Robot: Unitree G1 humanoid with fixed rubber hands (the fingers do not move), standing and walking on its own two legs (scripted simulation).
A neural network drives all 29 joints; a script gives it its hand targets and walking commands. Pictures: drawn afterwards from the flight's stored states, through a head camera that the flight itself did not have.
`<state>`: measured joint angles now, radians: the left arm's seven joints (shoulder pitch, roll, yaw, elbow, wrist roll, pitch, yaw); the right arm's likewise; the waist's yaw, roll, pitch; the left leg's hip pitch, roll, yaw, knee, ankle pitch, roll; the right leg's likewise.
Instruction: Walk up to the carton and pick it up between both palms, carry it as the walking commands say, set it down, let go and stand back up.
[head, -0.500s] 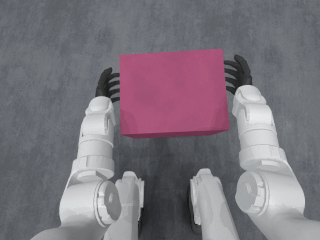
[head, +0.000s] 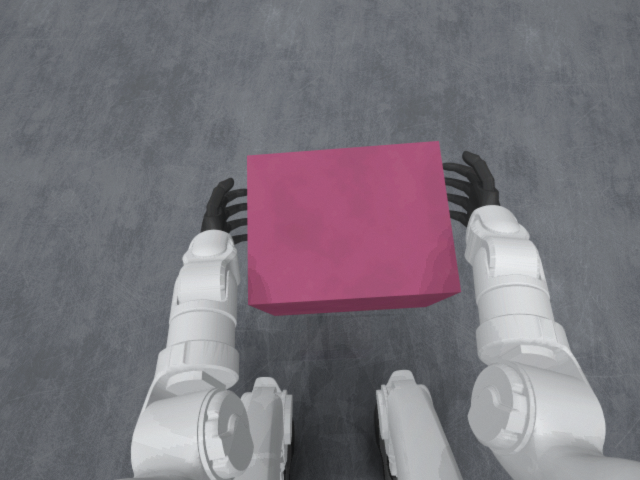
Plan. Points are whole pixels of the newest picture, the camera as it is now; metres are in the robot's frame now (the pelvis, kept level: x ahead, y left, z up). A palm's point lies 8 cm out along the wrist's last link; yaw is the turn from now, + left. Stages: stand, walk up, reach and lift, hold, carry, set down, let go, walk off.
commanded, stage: reach and lift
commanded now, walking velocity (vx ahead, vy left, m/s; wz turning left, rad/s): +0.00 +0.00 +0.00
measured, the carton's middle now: (346, 239) +0.45 -0.03 -0.13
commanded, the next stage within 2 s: none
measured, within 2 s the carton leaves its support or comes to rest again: neither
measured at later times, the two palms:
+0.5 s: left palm (197, 231) +0.41 +0.14 +0.03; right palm (511, 204) +0.43 -0.19 +0.04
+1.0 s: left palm (163, 211) +0.40 +0.15 +0.11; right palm (561, 179) +0.41 -0.19 +0.12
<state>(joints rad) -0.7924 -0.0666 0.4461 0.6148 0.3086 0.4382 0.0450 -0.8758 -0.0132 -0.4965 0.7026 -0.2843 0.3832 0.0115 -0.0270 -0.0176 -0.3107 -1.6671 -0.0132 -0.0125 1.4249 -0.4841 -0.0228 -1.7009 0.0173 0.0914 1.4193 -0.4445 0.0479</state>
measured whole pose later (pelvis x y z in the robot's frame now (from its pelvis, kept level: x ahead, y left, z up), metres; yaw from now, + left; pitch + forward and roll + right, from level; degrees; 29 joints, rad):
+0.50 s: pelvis +0.03 -0.01 +0.07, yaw +0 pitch +36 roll +1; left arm -0.56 -0.11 0.43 0.52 0.30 0.40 -0.01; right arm -0.63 0.07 -0.44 0.58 -0.29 0.35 0.00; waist -0.02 -0.01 -0.33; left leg -1.34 0.00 -0.04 1.12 -0.42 -0.04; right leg -1.37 0.01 0.06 1.13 -0.39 0.02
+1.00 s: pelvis +0.04 +0.00 +0.13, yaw -1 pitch +24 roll +0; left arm -0.48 -0.17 0.44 0.45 0.36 0.46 -0.03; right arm -0.57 0.08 -0.45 0.56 -0.34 0.41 0.07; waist -0.02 0.00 -0.23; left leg -0.94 0.00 -0.03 0.85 -0.33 -0.02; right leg -0.97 0.00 0.07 0.84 -0.30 0.03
